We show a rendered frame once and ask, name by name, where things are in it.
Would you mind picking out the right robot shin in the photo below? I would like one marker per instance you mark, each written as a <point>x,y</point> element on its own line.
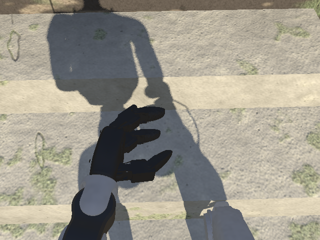
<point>222,204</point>

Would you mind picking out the left robot hand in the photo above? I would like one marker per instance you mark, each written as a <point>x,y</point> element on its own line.
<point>120,137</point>

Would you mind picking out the left robot forearm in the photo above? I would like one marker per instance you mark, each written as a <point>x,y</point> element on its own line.
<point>93,209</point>

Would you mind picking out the right robot thigh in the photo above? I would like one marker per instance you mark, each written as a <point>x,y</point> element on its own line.
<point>225,223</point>

